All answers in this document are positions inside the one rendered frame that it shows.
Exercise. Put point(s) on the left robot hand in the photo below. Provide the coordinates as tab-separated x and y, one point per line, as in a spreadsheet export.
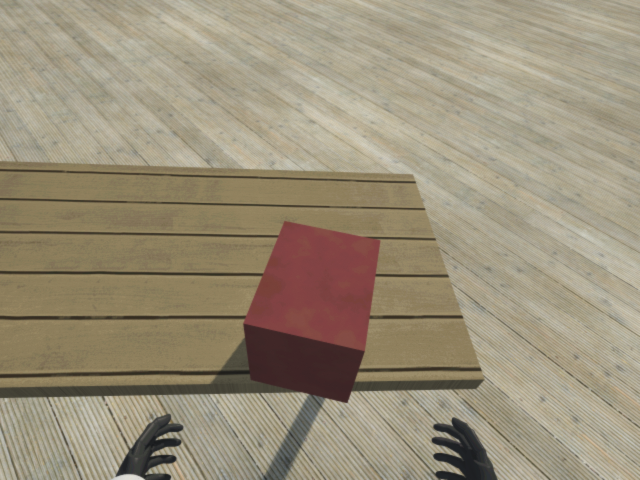
138	460

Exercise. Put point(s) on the right robot hand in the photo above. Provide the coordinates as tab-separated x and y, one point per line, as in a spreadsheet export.
474	464

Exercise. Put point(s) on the table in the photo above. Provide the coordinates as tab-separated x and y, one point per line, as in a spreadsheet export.
126	280

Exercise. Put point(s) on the carton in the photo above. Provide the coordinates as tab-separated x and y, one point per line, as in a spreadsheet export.
307	325

